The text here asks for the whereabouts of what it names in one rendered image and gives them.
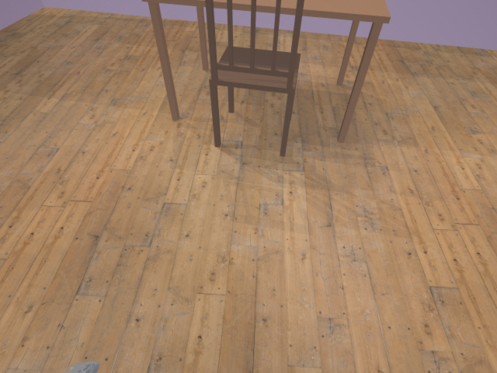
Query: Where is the chair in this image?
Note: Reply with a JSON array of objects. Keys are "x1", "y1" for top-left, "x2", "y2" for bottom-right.
[{"x1": 205, "y1": 0, "x2": 304, "y2": 157}]

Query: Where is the table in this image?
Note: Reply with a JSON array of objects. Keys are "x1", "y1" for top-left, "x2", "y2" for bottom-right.
[{"x1": 142, "y1": 0, "x2": 391, "y2": 143}]

